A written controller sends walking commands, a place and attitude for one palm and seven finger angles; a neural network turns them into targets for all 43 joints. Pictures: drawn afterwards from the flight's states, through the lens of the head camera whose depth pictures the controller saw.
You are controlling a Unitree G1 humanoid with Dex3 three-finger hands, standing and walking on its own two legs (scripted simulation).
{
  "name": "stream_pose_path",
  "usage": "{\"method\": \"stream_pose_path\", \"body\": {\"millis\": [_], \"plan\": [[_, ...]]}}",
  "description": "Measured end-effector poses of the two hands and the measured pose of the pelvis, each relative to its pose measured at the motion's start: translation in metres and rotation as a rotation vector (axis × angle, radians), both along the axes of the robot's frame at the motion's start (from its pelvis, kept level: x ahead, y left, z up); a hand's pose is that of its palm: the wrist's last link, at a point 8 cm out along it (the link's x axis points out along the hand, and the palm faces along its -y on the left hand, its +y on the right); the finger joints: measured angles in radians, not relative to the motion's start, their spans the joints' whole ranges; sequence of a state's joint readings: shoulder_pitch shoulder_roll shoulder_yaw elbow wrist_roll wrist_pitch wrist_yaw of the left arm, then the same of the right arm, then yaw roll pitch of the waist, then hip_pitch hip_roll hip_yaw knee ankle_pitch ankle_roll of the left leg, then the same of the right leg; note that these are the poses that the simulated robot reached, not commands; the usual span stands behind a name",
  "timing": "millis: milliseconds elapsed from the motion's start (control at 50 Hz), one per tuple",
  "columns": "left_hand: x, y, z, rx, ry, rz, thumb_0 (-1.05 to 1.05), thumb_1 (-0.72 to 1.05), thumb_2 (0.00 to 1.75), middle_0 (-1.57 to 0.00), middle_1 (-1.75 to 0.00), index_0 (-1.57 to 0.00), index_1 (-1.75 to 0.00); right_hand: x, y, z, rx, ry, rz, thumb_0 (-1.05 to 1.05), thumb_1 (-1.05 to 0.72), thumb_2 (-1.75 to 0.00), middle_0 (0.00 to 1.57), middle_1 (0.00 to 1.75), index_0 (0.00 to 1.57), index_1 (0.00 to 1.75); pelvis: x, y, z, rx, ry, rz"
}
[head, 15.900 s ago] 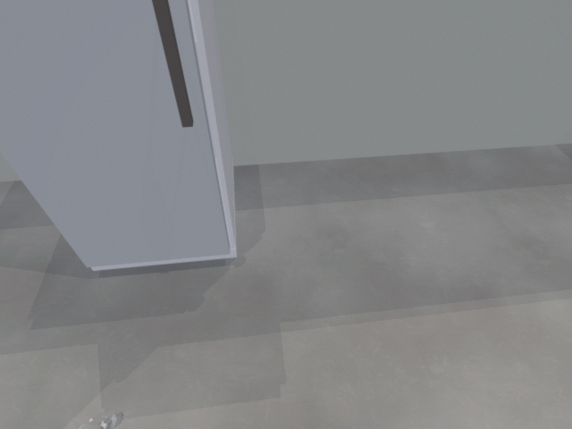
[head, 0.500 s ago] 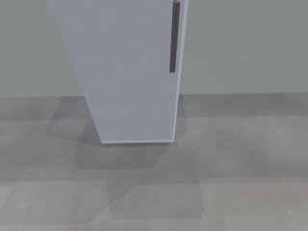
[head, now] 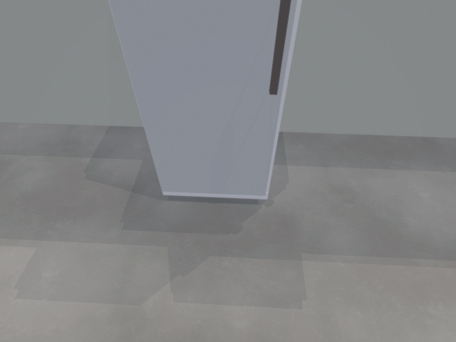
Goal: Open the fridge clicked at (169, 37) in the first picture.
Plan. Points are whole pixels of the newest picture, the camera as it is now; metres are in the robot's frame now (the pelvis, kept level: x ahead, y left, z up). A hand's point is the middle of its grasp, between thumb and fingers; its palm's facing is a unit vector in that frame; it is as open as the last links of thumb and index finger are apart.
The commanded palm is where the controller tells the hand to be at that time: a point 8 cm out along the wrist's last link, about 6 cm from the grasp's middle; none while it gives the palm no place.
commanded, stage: look again from close up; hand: right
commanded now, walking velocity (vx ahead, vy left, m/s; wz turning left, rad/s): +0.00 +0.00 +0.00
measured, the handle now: (278, 44) +0.92 -0.09 +0.12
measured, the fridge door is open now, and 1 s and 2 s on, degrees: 0 0 0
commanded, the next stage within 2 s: shuffle to correct the standing spot in 0.16 s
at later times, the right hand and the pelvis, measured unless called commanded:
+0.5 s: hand out of the picture +0.05 -0.20 -0.18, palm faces -0.02 +0.97 -0.24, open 7.4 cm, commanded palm none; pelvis +0.06 +0.01 -0.01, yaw +1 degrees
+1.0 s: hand (300, 282) +0.30 -0.14 -0.17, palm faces +0.01 +0.97 -0.25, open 7.3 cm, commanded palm none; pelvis +0.22 +0.05 -0.02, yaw -1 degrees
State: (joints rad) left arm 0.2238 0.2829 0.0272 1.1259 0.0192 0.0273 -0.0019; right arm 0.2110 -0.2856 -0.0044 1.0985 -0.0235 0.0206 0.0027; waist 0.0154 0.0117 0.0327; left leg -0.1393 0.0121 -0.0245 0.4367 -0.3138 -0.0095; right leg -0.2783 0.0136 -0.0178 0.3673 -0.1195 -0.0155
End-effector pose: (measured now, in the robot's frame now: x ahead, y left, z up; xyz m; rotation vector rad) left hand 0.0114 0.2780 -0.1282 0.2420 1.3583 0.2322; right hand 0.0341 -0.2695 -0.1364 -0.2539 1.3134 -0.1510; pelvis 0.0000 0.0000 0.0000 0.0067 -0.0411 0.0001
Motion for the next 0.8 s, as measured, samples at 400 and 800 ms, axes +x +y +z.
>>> {"method": "stream_pose_path", "body": {"millis": [400, 800], "plan": [[0.054, 0.001, -0.005, -0.027, -0.054, -0.029, 0.0, 0.9, 0.9, -0.2, -0.3, -0.2, -0.3, 0.01, 0.003, 0.005, -0.032, 0.042, -0.015, 0.0, -0.91, -0.9, 0.2, 0.3, 0.2, 0.3, 0.031, 0.009, 0.0, -0.01, 0.031, 0.006], [0.064, -0.063, -0.017, -0.158, 0.127, 0.103, 0.0, 0.9, 0.9, -0.2, -0.3, -0.2, -0.3, 0.134, 0.055, -0.012, 0.085, 0.081, 0.011, 0.02, -0.93, -0.9, 0.2, 0.3, 0.2, 0.3, 0.143, 0.013, -0.003, -0.009, 0.06, 0.028]]}}
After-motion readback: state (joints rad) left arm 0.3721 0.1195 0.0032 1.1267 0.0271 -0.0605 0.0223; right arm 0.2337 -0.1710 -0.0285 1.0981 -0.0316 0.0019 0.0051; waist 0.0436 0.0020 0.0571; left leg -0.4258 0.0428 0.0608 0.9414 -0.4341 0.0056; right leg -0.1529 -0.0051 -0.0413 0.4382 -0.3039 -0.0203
